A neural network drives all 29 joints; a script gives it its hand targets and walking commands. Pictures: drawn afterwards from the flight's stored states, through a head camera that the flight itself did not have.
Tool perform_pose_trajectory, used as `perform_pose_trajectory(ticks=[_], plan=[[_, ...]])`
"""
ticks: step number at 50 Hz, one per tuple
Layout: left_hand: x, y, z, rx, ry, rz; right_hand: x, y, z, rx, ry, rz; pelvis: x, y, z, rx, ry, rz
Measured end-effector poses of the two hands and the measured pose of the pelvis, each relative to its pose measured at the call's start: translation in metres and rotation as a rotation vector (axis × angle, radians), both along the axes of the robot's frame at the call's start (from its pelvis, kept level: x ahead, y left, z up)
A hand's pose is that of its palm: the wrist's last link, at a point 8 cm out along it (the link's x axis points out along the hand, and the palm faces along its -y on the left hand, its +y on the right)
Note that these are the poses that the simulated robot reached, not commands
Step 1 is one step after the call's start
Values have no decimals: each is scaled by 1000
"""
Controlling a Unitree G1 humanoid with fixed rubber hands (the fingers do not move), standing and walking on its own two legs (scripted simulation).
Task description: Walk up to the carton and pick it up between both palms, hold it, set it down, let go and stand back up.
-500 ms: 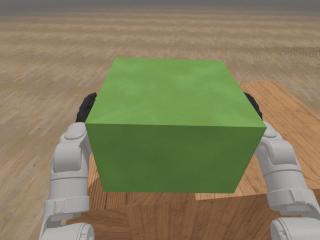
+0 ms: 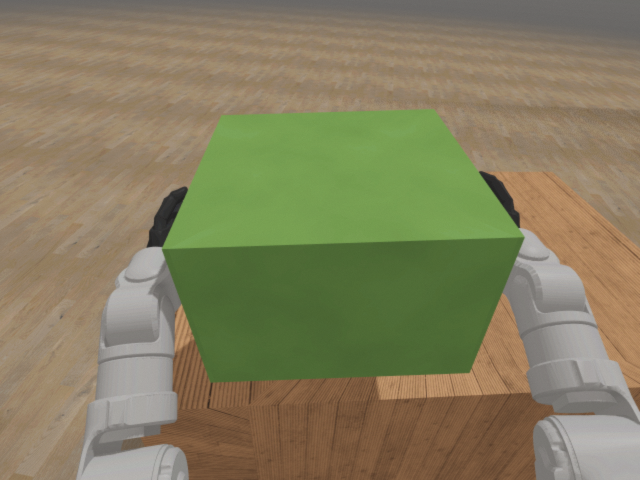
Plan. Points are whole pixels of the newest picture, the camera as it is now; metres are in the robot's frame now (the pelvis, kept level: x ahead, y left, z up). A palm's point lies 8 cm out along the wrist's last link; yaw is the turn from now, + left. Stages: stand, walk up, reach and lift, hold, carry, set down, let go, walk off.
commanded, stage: hold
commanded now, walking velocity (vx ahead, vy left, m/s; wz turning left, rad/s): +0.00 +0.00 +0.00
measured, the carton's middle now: (333, 231) +0.40 +0.01 +0.17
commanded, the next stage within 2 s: none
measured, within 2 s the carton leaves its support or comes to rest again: neither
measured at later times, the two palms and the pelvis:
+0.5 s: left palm (187, 229) +0.38 +0.19 +0.18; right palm (500, 253) +0.37 -0.21 +0.16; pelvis +0.03 +0.00 +0.00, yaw +0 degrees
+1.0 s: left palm (169, 248) +0.33 +0.20 +0.19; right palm (512, 232) +0.35 -0.20 +0.21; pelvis -0.01 +0.00 +0.00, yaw +0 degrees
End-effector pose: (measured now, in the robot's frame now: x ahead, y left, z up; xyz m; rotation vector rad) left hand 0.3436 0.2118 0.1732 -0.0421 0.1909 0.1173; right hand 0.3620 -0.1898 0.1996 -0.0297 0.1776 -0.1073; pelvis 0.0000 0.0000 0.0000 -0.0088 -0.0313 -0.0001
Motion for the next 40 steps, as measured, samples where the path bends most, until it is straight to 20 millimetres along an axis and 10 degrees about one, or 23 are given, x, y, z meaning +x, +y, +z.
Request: perform_pose_trajectory(ticks=[20, 40], plan=[[41, -17, 7, 63, 5, -38, 19, -18, -35, 15, 6, -44, 32, 3, 0, -3, 44, 0], [-12, -5, 15, 44, -42, -11, -17, -6, -4, -10, -42, -10, 2, 0, 0, 0, 2, 0]])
